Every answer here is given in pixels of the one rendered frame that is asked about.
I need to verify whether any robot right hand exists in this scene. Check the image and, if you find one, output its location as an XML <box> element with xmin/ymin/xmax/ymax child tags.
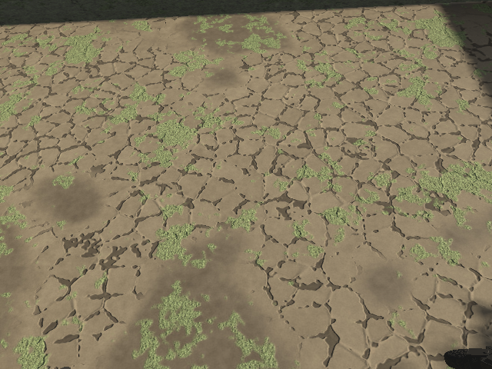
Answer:
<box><xmin>444</xmin><ymin>346</ymin><xmax>492</xmax><ymax>369</ymax></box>

